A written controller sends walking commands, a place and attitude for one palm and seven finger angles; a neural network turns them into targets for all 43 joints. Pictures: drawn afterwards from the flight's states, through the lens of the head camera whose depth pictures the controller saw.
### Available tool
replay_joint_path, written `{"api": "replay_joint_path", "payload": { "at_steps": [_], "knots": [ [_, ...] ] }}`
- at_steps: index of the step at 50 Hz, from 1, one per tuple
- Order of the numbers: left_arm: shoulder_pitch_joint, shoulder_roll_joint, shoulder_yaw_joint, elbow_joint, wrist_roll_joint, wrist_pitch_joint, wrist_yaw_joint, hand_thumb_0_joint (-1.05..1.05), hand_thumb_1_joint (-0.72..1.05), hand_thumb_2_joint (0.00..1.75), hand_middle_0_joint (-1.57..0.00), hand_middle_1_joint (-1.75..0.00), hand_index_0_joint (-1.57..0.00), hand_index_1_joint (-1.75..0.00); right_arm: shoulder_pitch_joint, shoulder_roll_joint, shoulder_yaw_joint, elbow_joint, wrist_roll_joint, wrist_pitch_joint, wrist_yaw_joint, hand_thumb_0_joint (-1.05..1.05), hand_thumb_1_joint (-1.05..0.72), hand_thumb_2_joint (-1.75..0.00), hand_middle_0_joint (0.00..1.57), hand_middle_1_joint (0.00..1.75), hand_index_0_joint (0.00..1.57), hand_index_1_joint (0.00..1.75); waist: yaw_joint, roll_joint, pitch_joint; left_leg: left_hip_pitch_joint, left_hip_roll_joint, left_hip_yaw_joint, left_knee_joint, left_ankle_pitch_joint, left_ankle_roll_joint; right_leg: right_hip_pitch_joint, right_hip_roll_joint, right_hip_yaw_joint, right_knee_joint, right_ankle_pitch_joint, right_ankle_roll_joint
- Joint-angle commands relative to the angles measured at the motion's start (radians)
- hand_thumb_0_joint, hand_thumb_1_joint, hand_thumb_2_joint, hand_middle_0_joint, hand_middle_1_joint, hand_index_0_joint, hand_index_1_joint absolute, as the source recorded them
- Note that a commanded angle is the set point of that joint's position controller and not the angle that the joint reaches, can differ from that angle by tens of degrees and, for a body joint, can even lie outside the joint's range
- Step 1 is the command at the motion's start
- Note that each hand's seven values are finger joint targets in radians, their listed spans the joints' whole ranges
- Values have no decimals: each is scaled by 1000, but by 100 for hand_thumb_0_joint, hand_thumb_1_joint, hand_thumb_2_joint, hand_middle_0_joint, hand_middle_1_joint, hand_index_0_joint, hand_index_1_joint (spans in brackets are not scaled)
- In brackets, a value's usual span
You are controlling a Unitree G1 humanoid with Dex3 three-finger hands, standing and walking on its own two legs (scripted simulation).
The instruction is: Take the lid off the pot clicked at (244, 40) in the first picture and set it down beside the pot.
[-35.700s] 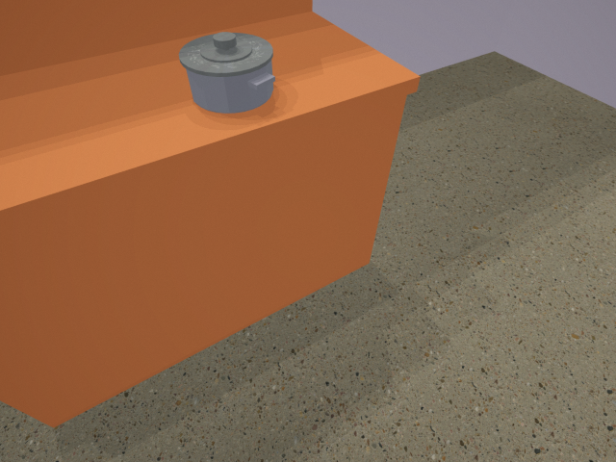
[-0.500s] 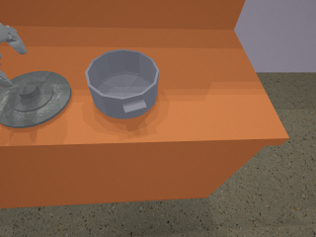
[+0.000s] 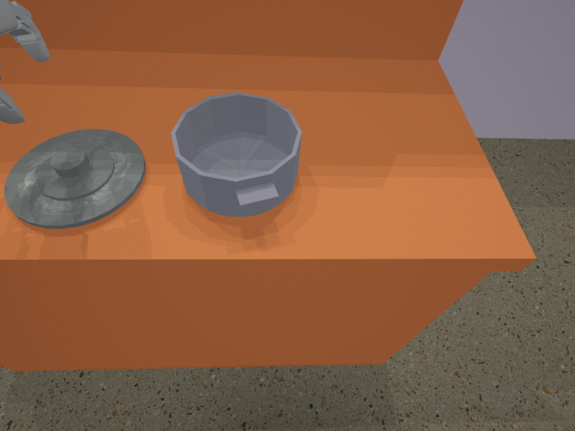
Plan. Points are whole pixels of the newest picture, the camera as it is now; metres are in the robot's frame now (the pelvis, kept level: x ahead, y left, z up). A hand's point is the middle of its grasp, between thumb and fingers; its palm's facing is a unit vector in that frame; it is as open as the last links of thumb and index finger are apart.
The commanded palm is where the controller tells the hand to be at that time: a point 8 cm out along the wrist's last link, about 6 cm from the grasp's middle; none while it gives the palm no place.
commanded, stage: raise the empty hand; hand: left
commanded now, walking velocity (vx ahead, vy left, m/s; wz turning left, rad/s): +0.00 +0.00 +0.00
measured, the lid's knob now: (70, 162) +0.48 +0.32 +0.08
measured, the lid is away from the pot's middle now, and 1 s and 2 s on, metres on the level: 0.25 0.25 0.25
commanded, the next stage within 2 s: draw the hand back to the body in 0.16 s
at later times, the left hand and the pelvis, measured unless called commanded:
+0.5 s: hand (5, 71) +0.47 +0.32 +0.23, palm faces -0.24 -0.13 -0.96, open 11.1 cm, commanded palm +0.44 +0.31 +0.30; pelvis +0.01 -0.01 +0.00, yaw -1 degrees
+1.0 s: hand (52, 65) +0.42 +0.23 +0.27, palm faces +0.38 -0.86 -0.35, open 11.0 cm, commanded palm +0.36 +0.28 +0.29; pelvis +0.01 -0.05 +0.01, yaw -2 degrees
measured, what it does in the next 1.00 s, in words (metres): shifts its weight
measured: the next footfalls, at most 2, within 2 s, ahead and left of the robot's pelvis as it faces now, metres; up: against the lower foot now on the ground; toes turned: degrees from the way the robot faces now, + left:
none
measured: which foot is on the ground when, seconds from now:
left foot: down 0.00-1.00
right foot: down 0.00-1.00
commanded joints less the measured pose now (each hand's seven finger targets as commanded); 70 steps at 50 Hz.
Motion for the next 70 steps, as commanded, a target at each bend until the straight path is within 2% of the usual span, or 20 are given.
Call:
{"api": "replay_joint_path", "payload": {
  "at_steps": [1, 7, 10, 16, 21, 25, 26, 31, 35, 37, 38, 40, 42, 45, 48, 49, 56, 60, 67, 70],
  "knots": [
    [-498, 277, 104, -152, -8, 6, 33, 0, -6, 75, -39, -77, -39, -77, 73, -190, -57, -59, 0, -21, -15, 0, -90, -90, 20, 30, 20, 30, -17, 71, -369, 364, 21, -65, -42, 348, -9, -24, 89, -36, -27, 166, -48],
    [-499, 211, 59, -180, 2, 34, 25, 0, -6, 75, -39, -77, -39, -77, 70, -185, -66, -69, -2, -23, -1, 0, -90, -90, 20, 30, 20, 30, -18, 109, -373, 414, 30, -76, -34, 462, -21, -54, 94, -41, -25, 178, -48],
    [-414, 228, 76, -85, -4, 34, 19, 0, -6, 75, -39, -77, -39, -77, 82, -187, -58, -71, 1, -25, -3, 0, -90, -90, 20, 30, 20, 30, -15, 32, -325, 338, 25, -56, -47, 395, -14, -19, 87, -42, -31, 190, -46],
    [-542, 310, 132, -359, 11, 31, 38, 0, -6, 75, -39, -77, -39, -77, 61, -186, -72, -101, -8, -24, 1, 0, -90, -90, 20, 30, 20, 30, -4, 164, -487, 486, 28, -84, -28, 569, -23, -6, 93, -29, -21, 224, -51],
    [-227, 350, 223, -232, -23, 43, 30, 0, -6, 75, -39, -77, -39, -77, 36, -179, -64, -129, -1, -9, 14, 0, -90, -90, 20, 30, 20, 30, 16, 43, -392, 341, 11, -49, -22, 534, -7, 44, 81, -25, 4, 295, -41],
    [-289, 285, 169, -468, -29, 71, 24, 0, -6, 75, -39, -77, -39, -77, -1, -172, -78, -164, -2, 3, 24, 0, -90, -90, 20, 30, 20, 30, 12, 133, -445, 429, 20, -66, -13, 615, -12, 7, 82, -29, -4, 282, -44],
    [-304, 345, 220, -562, -29, 73, 30, 0, -6, 75, -39, -77, -39, -77, -4, -173, -80, -170, -2, 4, 27, 0, -90, -90, 20, 30, 20, 30, 18, 152, -472, 468, 23, -82, -9, 656, -12, 12, 87, -25, -5, 286, -42],
    [-117, 370, 298, -533, -62, 81, 26, 0, -6, 75, -39, -77, -39, -77, -34, -166, -70, -184, -1, 5, 21, 0, -90, -90, 20, 30, 20, 30, 33, 89, -445, 415, 11, -72, -13, 589, -4, 36, 82, -31, 5, 275, -37],
    [-82, 254, 214, -624, -79, 100, 16, 0, -6, 75, -39, -77, -39, -77, -77, -153, -71, -201, 2, 10, 26, 0, -90, -90, 20, 30, 20, 30, 27, 116, -404, 420, 15, -74, -19, 559, -10, 6, 81, -36, -8, 241, -38],
    [-56, 267, 235, -655, -80, 110, 20, 0, -6, 75, -39, -77, -39, -77, -95, -148, -68, -206, 2, 10, 23, 0, -90, -90, 20, 30, 20, 30, 31, 106, -400, 420, 9, -75, -18, 523, -4, 7, 84, -34, -10, 231, -39],
    [-150, 81, 458, -640, -673, 34, 224, 0, -6, 75, -39, -77, -39, -77, 78, -84, -69, -217, -1, -72, 23, 0, -90, -90, 20, 30, 20, 30, 5, 50, -314, 551, 86, -90, -67, 360, -76, -68, 79, -41, -22, 169, -73],
    [6, -21, 355, -594, -738, -7, 363, 0, -6, 75, -39, -77, -39, -77, -19, -111, -38, -205, -9, -104, 1, 0, -90, -90, 20, 30, 20, 30, 19, 37, -256, 549, 119, -166, -152, 144, -87, -73, 79, -23, -50, 34, -78],
    [89, 46, 472, -628, -864, -30, 455, 0, -6, 75, -39, -77, -39, -77, -52, -130, -40, -211, -12, -132, -23, 0, -90, -90, 20, 30, 20, 30, 42, -30, -297, 469, 94, -103, -146, 97, -47, 37, 57, 9, -63, 105, -67],
    [100, 111, 572, -755, -926, -73, 548, 0, -1, 76, -38, -75, -38, -75, -85, -123, -34, -189, -27, -152, -33, 0, -90, -90, 20, 30, 20, 30, 62, 44, -315, 427, 75, -41, -122, 207, -42, 128, 40, 19, -44, 198, -62],
    [135, 48, 563, -828, -961, -91, 595, 0, 6, 77, -37, -72, -37, -72, -116, -102, -28, -182, -29, -183, -32, 0, -90, -90, 20, 30, 20, 30, 69, 178, -256, 422, 73, -36, -124, 226, -53, 126, 43, 15, -43, 205, -67],
    [175, 80, 612, -876, -969, -97, 609, 0, 8, 77, -36, -70, -36, -70, -119, -101, -31, -183, -31, -193, -30, 0, -90, -90, 20, 30, 20, 30, 82, 215, -282, 437, 73, -36, -115, 256, -55, 147, 42, 15, -39, 223, -68],
    [525, 16, 671, -873, -1026, -88, 630, 0, 25, 80, -33, -62, -33, -62, -152, -105, -50, -168, -33, -198, -27, 0, -90, -90, 20, 30, 20, 30, 104, -35, -227, 324, 62, 21, -75, 325, -31, 227, 26, 15, -5, 435, -34],
    [478, -36, 614, -1033, -1034, -104, 629, 0, 35, 82, -31, -57, -31, -57, -187, -95, -52, -172, -22, -219, -31, 0, -90, -90, 20, 30, 20, 30, 91, 28, -241, 366, 51, 34, -65, 308, -22, 197, 18, 25, -10, 442, -21],
    [590, -25, 669, -1069, -1045, -109, 657, 0, 51, 84, -28, -49, -28, -49, -211, -87, -48, -146, -28, -241, -42, 0, -90, -90, 20, 30, 20, 30, 107, -1, -205, 358, 48, 31, -67, 253, -24, 189, 13, 33, -10, 423, -9],
    [600, -52, 657, -1234, -1048, -137, 659, 0, 59, 85, -26, -45, -26, -45, -236, -71, -46, -163, -28, -261, -39, 0, -90, -90, 20, 30, 20, 30, 110, 104, -273, 413, 43, 31, -63, 295, -27, 214, 13, 34, -4, 438, -15]
  ]
}}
